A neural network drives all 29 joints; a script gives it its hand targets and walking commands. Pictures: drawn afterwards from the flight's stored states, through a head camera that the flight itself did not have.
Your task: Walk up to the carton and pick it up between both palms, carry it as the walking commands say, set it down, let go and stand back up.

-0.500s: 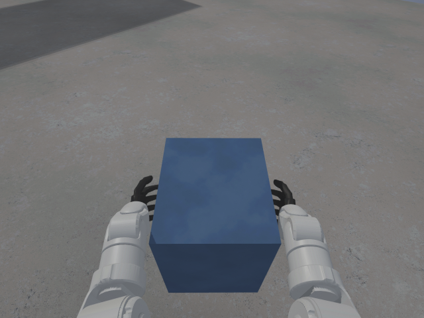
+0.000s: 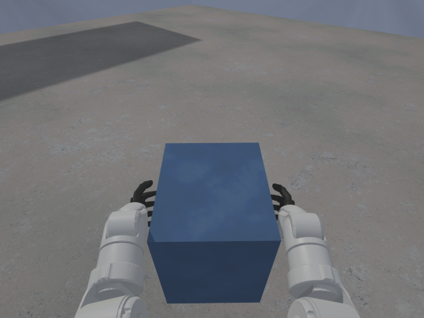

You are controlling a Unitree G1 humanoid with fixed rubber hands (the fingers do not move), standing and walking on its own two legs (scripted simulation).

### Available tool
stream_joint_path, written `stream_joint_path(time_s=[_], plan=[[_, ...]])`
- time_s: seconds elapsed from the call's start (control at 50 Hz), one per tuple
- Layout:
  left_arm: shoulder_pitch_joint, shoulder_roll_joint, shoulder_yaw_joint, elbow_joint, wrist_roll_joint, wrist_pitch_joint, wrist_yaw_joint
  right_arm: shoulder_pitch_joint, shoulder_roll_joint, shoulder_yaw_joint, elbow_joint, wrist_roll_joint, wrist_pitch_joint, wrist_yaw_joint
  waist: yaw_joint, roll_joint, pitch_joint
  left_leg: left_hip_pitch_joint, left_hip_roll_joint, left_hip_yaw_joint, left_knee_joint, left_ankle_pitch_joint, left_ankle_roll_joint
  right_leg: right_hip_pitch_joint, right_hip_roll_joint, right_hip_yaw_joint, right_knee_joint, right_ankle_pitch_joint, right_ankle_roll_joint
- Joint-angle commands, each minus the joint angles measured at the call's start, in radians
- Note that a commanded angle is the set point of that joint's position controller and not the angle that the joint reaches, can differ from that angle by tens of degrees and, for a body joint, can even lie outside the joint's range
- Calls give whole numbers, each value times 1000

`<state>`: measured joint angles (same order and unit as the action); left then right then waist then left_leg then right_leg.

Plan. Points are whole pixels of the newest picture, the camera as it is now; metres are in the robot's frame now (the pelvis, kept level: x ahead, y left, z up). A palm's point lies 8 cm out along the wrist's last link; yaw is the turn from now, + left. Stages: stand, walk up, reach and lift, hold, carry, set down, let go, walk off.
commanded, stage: reach and lift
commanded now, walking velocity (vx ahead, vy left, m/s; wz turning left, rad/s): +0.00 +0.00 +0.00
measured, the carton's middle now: (212, 223) +0.34 +0.00 +0.01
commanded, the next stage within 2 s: hold in 0.78 s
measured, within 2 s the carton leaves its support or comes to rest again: neither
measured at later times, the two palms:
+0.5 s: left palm (138, 210) +0.32 +0.15 +0.07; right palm (285, 212) +0.32 -0.15 +0.07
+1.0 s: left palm (135, 219) +0.30 +0.15 +0.07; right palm (287, 221) +0.30 -0.15 +0.07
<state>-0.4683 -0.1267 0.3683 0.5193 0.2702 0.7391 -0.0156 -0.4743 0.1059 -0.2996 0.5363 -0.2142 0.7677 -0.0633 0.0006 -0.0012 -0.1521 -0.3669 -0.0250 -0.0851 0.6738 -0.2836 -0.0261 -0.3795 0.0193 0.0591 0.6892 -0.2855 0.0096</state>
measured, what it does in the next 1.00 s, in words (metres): stands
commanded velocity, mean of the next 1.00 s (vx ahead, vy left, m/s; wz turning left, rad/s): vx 0.00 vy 0.00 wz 0.00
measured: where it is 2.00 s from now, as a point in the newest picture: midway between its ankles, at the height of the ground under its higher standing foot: outside the picture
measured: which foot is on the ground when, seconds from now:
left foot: down 0.00-1.00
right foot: down 0.00-1.00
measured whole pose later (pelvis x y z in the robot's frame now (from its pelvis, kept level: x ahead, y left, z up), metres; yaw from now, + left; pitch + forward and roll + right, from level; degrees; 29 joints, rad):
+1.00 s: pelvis +0.00 +0.00 +0.01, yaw +0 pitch -2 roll +0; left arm -0.40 -0.14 0.33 0.42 0.27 0.76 -0.03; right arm -0.39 0.12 -0.26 0.42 -0.21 0.79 -0.05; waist 0.00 -0.01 -0.13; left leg -0.33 -0.02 -0.09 0.60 -0.24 -0.02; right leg -0.34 0.02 0.06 0.61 -0.24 0.01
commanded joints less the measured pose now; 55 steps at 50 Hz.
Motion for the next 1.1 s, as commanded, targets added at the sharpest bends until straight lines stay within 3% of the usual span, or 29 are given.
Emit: stream_joint_path(time_s=[0.0, 0.04, 0.08, 0.1, 0.14, 0.22, 0.24, 0.3, 0.32, 0.34, 0.36, 0.4, 0.42, 0.52, 0.6, 0.62, 0.64, 0.68, 0.76, 0.78, 0.82, 0.84, 0.86, 0.9, 0.92, 0.96, 1.02, 1.06, 1.08], plan=[[-725, -1053, -579, -62, -309, 4, -275, -788, 1118, 564, -160, 292, -22, 294, 21, -2, -139, 178, -72, 50, -213, 62, 32, 282, 47, 0, -249, 72, 5], [-744, -1046, -608, -144, -316, -12, -271, -744, 1161, 580, -161, 285, -27, 296, -8, -47, -239, 202, -80, 50, -203, 85, 31, 298, 46, 6, -244, 110, 16], [-715, -1070, -609, -126, -305, 0, -269, -734, 1145, 571, -157, 284, -18, 295, 11, -5, -257, 216, -81, 50, -208, 126, 18, 334, 56, 1, -236, 161, 6], [-694, -1034, -605, -157, -312, -5, -265, -696, 1161, 583, -143, 295, -7, 298, 15, -57, -220, 242, -79, 44, -204, 134, 28, 299, 58, 5, -238, 158, 19], [-703, -1100, -661, -171, -349, 3, -270, -693, 1119, 596, -215, 299, -19, 293, -21, 7, -289, 262, -73, 33, -201, 197, 11, 319, 68, -9, -229, 212, 8], [-590, -1099, -681, -216, -331, 2, -261, -663, 1139, 643, -303, 305, -25, 295, 2, -32, -348, 308, -82, 25, -200, 302, 14, 361, 73, 2, -234, 328, 16], [-566, -1093, -683, -185, -333, 14, -268, -642, 1117, 632, -298, 304, -21, 290, -5, 16, -312, 302, -81, 27, -203, 280, 4, 365, 70, 3, -242, 313, 12], [-522, -1054, -620, -154, -291, 20, -266, -612, 1102, 598, -246, 257, 2, 292, -4, -90, -199, 254, -76, 21, -231, 245, 21, 345, 68, -1, -254, 290, 27], [-518, -1040, -596, -124, -273, 24, -270, -598, 1089, 589, -223, 266, 2, 297, 16, -13, -197, 239, -84, 36, -238, 165, 18, 349, 61, 4, -267, 204, 17], [-568, -1038, -631, -189, -296, 12, -268, -518, 1101, 571, -156, 249, 6, 304, -15, -48, -198, 278, -67, 24, -249, 179, 17, 302, 66, 3, -264, 204, 15], [-552, -1047, -622, -194, -279, 17, -272, -573, 1123, 591, -215, 265, -1, 309, 11, 16, -198, 267, -85, 42, -235, 196, 19, 311, 58, 11, -269, 224, 15], [-531, -1068, -629, -186, -276, 22, -266, -561, 1117, 566, -221, 251, -12, 309, 1, 48, -204, 285, -81, 36, -233, 240, 4, 327, 63, 14, -265, 260, 1], [-476, -1064, -634, -154, -277, 26, -268, -583, 1098, 613, -256, 274, -9, 310, 9, 1, -205, 278, -82, 31, -231, 262, 14, 324, 69, 2, -262, 285, 13], [-508, -1099, -693, -242, -319, 3, -267, -588, 1120, 658, -307, 301, -27, 313, -5, 10, -296, 349, -74, 25, -212, 329, 8, 322, 63, 16, -247, 336, 9], [-552, -1056, -684, -248, -305, 7, -260, -584, 1103, 619, -268, 274, -19, 317, 0, 33, -185, 259, -73, 25, -226, 192, 8, 296, 67, 9, -264, 186, -1], [-608, -1061, -679, -238, -311, 2, -262, -614, 1104, 623, -224, 270, -14, 317, -16, -26, -184, 258, -71, 19, -223, 129, 18, 272, 62, 6, -260, 114, 4], [-587, -1083, -681, -222, -306, 5, -264, -636, 1090, 630, -282, 280, -25, 324, 0, 31, -186, 258, -65, 25, -235, 84, 9, 275, 65, 1, -256, 79, -10], [-608, -1058, -654, -168, -277, 5, -268, -632, 1074, 569, -181, 243, -27, 326, -11, 39, -126, 238, -64, 32, -244, -40, 14, 215, 53, 8, -280, -58, -18], [-601, -1083, -643, -119, -282, -3, -280, -667, 1072, 582, -203, 256, -46, 329, -22, 42, -118, 204, -71, 49, -238, -59, 20, 239, 44, 2, -272, -49, -16], [-653, -1061, -609, -129, -270, -5, -281, -712, 1099, 557, -176, 232, -31, 331, -11, -31, -121, 182, -71, 44, -242, -154, 29, 228, 50, 0, -280, -151, -10], [-687, -1094, -676, -166, -311, -7, -287, -660, 1071, 567, -187, 245, -46, 329, -51, 52, -137, 213, -72, 42, -241, -76, 22, 212, 52, 0, -270, -69, -23], [-665, -1062, -671, -188, -300, -15, -284, -669, 1104, 580, -177, 247, -44, 329, -30, -36, -191, 240, -67, 38, -222, -30, 23, 226, 40, 8, -270, -41, -8], [-652, -1086, -691, -189, -319, -11, -286, -638, 1106, 595, -193, 269, -48, 331, -32, 41, -188, 231, -73, 50, -234, -31, 19, 237, 45, 2, -272, -17, -12], [-628, -1086, -670, -180, -306, -3, -287, -664, 1113, 586, -207, 256, -38, 332, -26, -17, -176, 209, -71, 37, -240, -37, 25, 259, 49, 5, -273, -29, -11], [-589, -1069, -648, -140, -290, -3, -291, -673, 1097, 599, -217, 269, -35, 327, -11, 4, -137, 206, -76, 50, -245, -47, 24, 257, 50, -5, -285, -45, -6], [-634, -1104, -711, -201, -317, 2, -284, -631, 1092, 593, -215, 258, -36, 338, -50, 58, -130, 213, -70, 38, -255, -66, 15, 244, 51, -1, -277, -45, -17], [-585, -1078, -692, -202, -309, 11, -281, -622, 1103, 597, -208, 263, -28, 343, -16, 13, -180, 200, -71, 43, -250, -21, 9, 306, 66, -9, -275, -7, -14], [-564, -1094, -684, -154, -319, 19, -289, -584, 1068, 587, -191, 260, -18, 334, -36, 7, -160, 246, -68, 37, -242, 31, 15, 255, 62, -12, -287, 21, -13], [-544, -1103, -713, -228, -330, 6, -285, -618, 1111, 633, -282, 287, -29, 339, -13, -22, -231, 267, -63, 31, -238, 53, 15, 272, 70, -11, -269, 52, -11]])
